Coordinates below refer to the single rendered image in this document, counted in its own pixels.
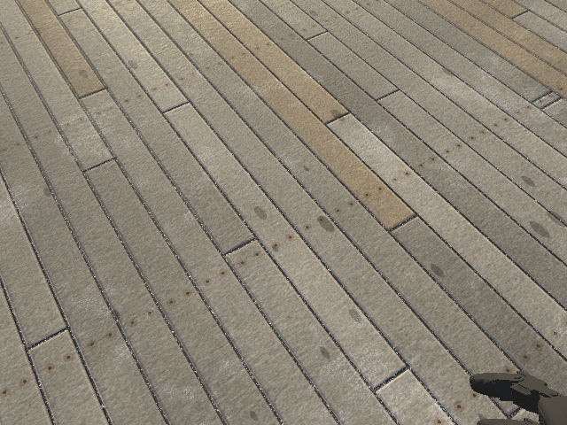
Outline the right robot hand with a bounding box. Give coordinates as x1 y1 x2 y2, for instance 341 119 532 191
470 371 567 425

